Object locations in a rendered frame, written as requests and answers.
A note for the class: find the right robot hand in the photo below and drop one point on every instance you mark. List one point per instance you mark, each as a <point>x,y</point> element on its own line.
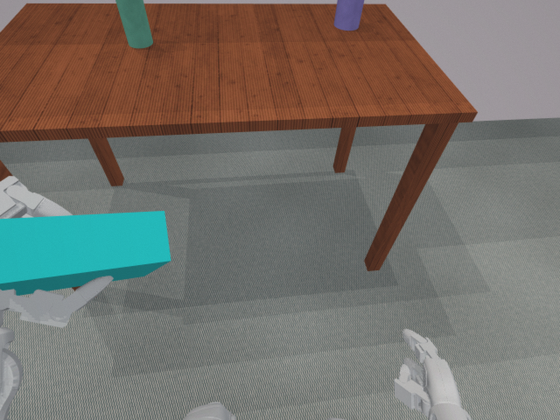
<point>432,384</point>

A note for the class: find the table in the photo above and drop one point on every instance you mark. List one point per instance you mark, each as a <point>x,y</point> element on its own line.
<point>67,72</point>

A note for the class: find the sponge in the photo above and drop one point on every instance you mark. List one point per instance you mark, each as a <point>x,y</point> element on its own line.
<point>59,252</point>

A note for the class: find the robot left forearm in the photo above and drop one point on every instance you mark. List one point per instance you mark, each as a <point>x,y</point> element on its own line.
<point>11,372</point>

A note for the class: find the left robot hand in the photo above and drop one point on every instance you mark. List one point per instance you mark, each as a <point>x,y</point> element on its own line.
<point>43,307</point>

